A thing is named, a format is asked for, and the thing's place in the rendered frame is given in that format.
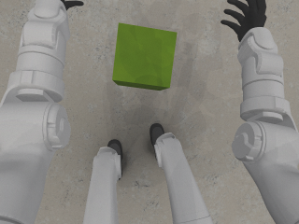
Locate carton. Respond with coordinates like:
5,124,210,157
112,22,178,91

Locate left robot upper arm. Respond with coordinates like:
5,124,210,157
0,101,71,224

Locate robot left shin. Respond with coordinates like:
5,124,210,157
93,147,117,164

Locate robot right hand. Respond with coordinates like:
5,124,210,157
221,0,267,42

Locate robot left forearm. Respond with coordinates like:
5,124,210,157
0,0,71,107

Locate left robot thigh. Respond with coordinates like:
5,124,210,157
82,151,121,224

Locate right robot upper arm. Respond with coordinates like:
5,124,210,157
232,120,299,224

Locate robot left hand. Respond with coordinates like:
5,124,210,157
61,0,84,10

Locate robot right forearm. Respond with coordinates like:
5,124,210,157
237,27,299,134

